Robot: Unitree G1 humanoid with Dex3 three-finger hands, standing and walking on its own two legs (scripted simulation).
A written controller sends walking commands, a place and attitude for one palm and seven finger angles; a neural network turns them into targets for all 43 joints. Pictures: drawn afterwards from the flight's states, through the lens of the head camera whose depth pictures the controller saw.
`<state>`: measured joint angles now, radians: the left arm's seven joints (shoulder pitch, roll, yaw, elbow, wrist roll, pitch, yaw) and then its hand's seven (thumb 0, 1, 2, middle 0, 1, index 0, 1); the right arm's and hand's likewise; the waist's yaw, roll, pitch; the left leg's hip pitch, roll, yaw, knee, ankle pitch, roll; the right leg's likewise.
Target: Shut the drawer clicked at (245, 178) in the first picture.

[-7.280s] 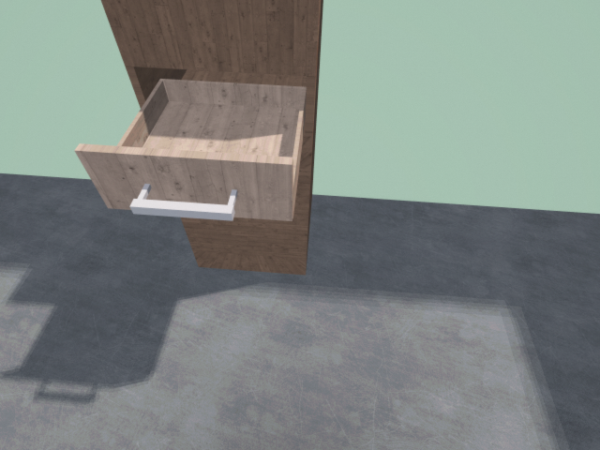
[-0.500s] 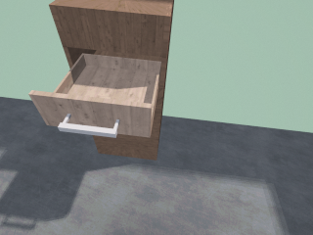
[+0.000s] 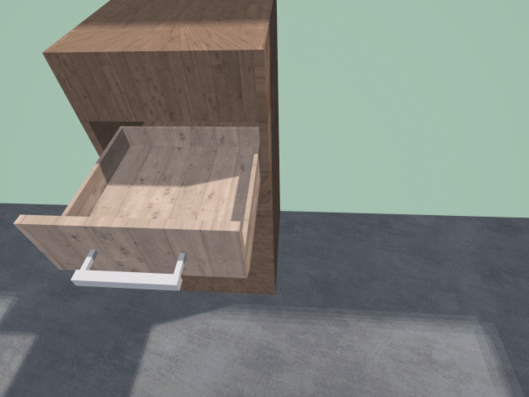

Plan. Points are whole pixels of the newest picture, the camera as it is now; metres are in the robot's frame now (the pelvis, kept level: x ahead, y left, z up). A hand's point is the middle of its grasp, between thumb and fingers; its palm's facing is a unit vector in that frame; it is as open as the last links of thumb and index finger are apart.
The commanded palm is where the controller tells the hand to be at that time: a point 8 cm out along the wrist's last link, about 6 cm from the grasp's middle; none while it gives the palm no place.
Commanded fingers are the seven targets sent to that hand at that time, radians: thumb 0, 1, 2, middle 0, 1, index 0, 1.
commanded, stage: shuffle to correct the standing spot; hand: left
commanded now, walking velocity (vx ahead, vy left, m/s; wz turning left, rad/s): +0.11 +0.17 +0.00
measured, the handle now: (131, 268) +0.32 +0.26 -0.01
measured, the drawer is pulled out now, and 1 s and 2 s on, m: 0.30 0.30 0.30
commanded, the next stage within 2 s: come to a stop and stand still in 0.16 s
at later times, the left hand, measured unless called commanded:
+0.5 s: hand out of the picture +0.07 +0.25 -0.19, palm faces +0.06 -0.97 -0.22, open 7.4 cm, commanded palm none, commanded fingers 0.00 0.90 0.90 -0.20 -0.30 -0.20 -0.30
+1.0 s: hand out of the picture +0.10 +0.20 -0.17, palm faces +0.00 -0.98 -0.19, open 7.2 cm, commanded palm none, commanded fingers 0.00 0.90 0.90 -0.20 -0.30 -0.20 -0.30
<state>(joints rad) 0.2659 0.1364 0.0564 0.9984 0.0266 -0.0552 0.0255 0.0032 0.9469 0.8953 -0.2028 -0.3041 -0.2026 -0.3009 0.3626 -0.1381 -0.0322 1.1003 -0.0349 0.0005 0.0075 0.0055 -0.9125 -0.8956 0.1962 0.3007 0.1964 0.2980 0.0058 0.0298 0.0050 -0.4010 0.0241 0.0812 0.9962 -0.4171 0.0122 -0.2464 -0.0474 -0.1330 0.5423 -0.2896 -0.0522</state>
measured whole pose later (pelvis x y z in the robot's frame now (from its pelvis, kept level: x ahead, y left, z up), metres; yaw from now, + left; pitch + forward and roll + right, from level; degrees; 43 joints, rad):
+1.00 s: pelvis +0.07 +0.02 +0.00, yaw -2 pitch -1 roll +0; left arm 0.25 0.18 0.02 1.08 0.01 -0.01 0.03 0.01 0.94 0.90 -0.20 -0.30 -0.20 -0.30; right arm 0.31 -0.16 -0.01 1.15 -0.02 0.01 -0.03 0.00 -0.92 -0.90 0.19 0.30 0.19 0.30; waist -0.01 -0.03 0.03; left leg -0.22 0.06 0.03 0.42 -0.19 -0.04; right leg -0.14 0.04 -0.08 0.43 -0.28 -0.06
